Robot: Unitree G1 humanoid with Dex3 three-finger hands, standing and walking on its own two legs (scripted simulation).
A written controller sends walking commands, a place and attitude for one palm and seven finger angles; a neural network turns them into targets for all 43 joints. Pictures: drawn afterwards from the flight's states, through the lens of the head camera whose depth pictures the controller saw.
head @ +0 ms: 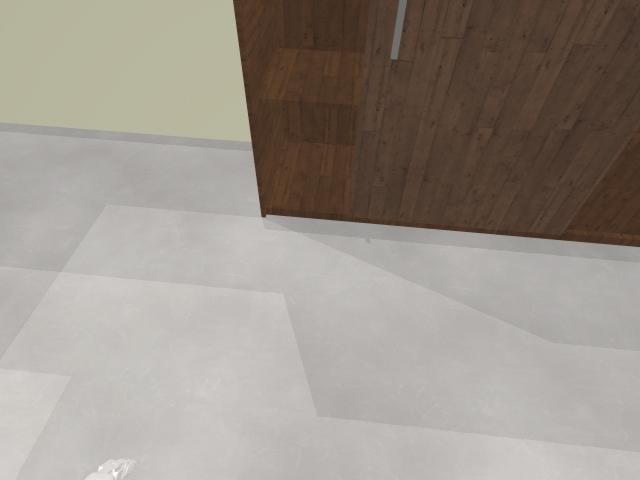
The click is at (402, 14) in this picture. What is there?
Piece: wardrobe's sliding door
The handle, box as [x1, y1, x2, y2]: [391, 0, 406, 59]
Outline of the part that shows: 406,0 399,0 391,58 396,59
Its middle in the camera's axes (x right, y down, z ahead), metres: +0.22 -0.64 +1.01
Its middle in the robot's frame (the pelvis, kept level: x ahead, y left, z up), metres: +1.22 -0.14 +0.16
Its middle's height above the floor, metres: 0.93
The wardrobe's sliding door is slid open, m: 0.37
